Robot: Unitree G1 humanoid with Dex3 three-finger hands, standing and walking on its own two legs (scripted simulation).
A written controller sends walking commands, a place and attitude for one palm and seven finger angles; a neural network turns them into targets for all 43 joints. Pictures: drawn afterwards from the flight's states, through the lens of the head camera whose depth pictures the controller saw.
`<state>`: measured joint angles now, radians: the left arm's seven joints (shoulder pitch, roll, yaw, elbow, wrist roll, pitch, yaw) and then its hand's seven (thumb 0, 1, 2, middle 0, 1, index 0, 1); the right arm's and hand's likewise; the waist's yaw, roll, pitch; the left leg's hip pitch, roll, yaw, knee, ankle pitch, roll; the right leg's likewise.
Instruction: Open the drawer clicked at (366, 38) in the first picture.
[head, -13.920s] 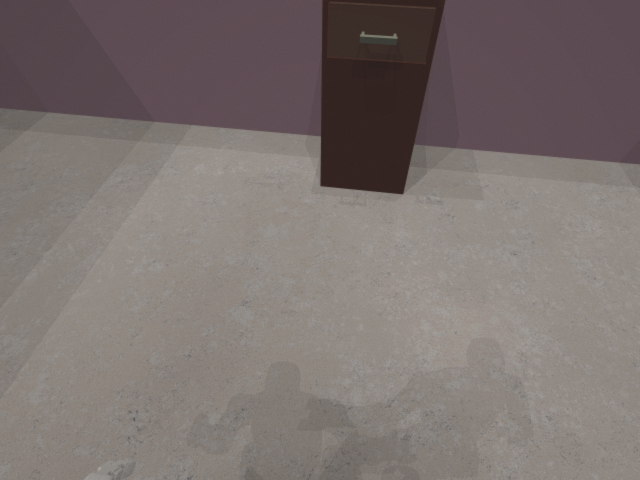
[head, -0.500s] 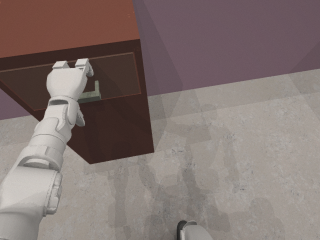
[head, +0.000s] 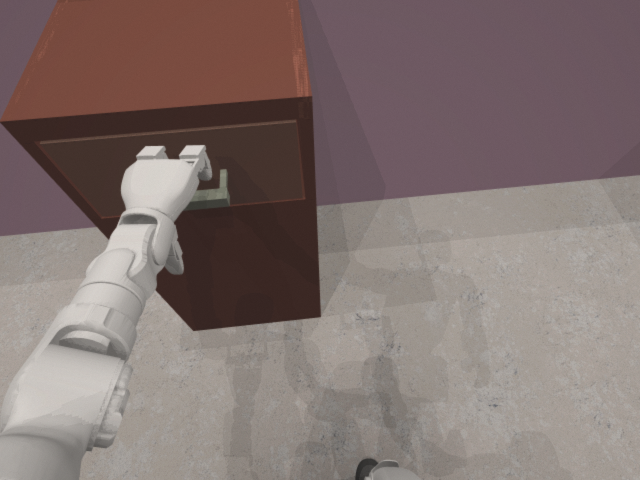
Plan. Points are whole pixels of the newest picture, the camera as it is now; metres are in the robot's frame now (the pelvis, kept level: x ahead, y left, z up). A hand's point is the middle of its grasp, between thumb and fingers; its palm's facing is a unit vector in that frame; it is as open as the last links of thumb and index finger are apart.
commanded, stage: move the hooked fingers above the handle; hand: left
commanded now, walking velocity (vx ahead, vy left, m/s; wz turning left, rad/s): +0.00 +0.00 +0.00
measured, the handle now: (187, 190) +0.53 +0.21 -0.02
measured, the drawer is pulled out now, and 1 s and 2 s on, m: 0.00 0.00 0.00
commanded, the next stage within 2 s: lower the fingers behind the handle in 1.34 s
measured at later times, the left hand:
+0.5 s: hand (168, 210) +0.46 +0.21 +0.03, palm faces -0.08 -0.01 -1.00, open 13.8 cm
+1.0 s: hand (195, 192) +0.49 +0.18 +0.03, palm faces -0.05 -0.07 -1.00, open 13.8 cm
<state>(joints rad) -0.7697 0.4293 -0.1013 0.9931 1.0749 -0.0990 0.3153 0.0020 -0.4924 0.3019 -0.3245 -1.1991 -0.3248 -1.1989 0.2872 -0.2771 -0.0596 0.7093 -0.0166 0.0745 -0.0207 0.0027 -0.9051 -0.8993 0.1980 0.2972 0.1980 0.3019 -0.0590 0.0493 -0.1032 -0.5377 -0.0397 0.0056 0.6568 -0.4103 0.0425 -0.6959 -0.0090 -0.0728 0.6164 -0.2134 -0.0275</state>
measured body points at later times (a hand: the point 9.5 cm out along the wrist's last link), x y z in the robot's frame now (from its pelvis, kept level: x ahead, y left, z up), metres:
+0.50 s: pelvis -0.01 +0.00 +0.00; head +0.09 -0.03 +0.44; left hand +0.46 +0.21 +0.08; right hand +0.01 -0.28 -0.14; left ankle -0.07 +0.09 -0.72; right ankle +0.04 -0.11 -0.72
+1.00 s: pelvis +0.00 +0.01 -0.01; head +0.10 -0.01 +0.43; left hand +0.49 +0.18 +0.08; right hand +0.01 -0.26 -0.14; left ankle -0.07 +0.09 -0.72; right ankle +0.04 -0.11 -0.72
